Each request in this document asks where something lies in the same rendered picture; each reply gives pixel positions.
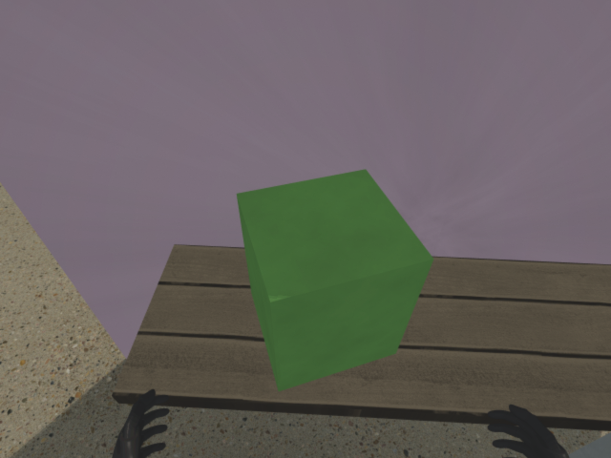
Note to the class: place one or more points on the robot right hand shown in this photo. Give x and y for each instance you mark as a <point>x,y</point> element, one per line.
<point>539,441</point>

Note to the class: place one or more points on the table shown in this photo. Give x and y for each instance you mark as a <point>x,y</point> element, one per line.
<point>484,334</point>

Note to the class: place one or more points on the carton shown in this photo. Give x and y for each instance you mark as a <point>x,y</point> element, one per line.
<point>335,273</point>

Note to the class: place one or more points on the robot left hand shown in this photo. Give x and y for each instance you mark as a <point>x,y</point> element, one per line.
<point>132,435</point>

